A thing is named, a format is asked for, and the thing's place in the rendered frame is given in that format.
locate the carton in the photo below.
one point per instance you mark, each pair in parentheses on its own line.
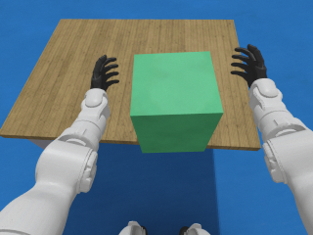
(175,101)

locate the robot shin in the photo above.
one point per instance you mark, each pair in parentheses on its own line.
(132,223)
(195,225)

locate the robot right upper arm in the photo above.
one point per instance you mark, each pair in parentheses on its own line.
(289,159)

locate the table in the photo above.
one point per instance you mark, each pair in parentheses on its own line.
(51,98)

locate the robot right forearm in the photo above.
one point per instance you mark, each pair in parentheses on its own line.
(270,114)

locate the robot right shin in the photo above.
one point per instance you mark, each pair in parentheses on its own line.
(195,225)

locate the robot left hand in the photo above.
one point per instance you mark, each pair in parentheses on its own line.
(99,77)

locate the robot right hand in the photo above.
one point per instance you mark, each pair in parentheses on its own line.
(254,67)

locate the robot left upper arm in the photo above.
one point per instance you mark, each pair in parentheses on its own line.
(65,170)

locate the robot left forearm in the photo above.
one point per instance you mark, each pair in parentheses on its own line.
(90,125)

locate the robot left shin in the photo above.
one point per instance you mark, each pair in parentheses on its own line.
(132,223)

